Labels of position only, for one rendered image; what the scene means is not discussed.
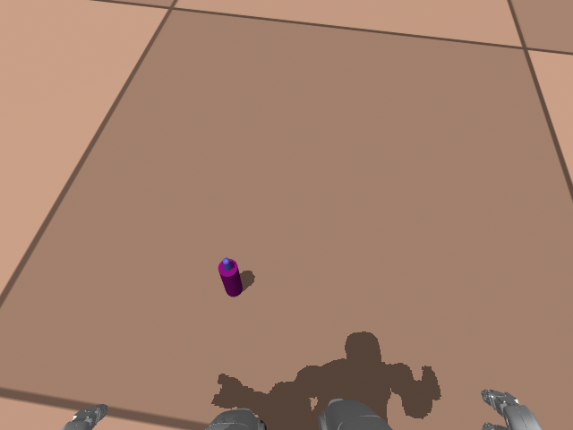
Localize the right robot hand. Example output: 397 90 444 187
481 390 543 430

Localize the left robot hand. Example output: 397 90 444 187
62 404 107 430

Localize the bottle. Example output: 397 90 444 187
218 258 243 297

